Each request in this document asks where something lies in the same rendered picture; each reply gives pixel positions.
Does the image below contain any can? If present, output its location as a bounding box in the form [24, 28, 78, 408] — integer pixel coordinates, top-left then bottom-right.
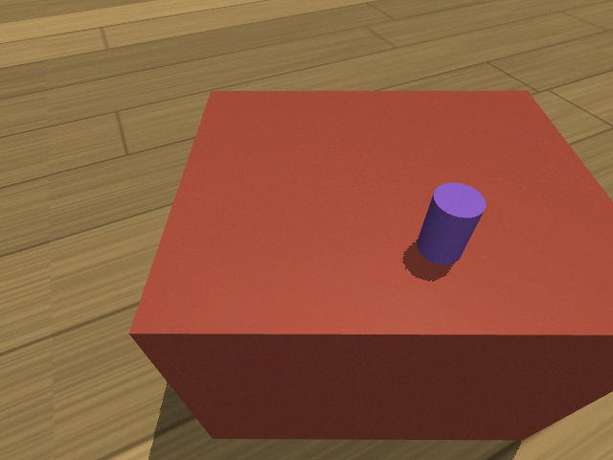
[417, 182, 486, 265]

